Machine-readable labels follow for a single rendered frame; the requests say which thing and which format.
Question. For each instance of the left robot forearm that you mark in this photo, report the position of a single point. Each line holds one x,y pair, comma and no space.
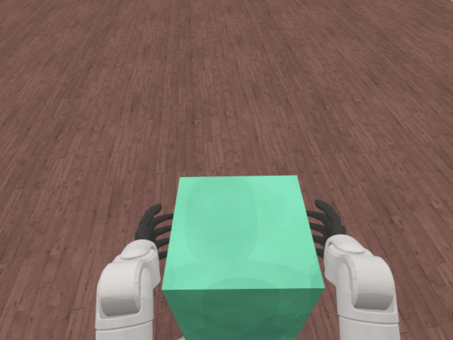
124,299

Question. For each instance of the robot left hand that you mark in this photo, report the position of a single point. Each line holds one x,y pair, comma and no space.
146,228

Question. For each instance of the right robot forearm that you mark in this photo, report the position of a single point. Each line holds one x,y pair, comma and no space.
365,290

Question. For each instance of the robot right hand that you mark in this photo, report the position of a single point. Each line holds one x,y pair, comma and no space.
332,224

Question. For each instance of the carton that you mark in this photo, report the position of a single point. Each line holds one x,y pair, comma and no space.
241,261

